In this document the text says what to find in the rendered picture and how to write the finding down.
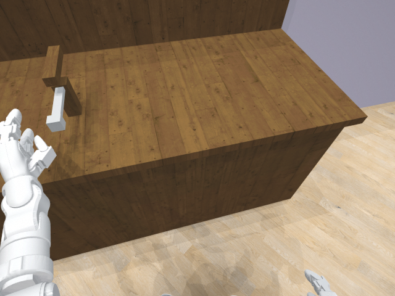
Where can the robot right hand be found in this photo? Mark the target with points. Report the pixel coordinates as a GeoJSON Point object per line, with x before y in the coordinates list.
{"type": "Point", "coordinates": [320, 284]}

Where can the counter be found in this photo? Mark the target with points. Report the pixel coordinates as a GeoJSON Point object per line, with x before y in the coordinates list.
{"type": "Point", "coordinates": [177, 111]}

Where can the left robot upper arm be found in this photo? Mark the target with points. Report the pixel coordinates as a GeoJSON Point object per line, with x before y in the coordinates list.
{"type": "Point", "coordinates": [41, 289]}

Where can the tap lever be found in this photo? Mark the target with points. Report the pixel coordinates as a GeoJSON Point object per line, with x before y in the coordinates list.
{"type": "Point", "coordinates": [56, 122]}

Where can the left robot forearm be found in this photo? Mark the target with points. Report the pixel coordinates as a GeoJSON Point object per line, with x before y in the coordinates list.
{"type": "Point", "coordinates": [26, 236]}

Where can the robot left hand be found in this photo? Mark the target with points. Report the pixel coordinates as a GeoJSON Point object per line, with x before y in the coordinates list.
{"type": "Point", "coordinates": [17, 158]}

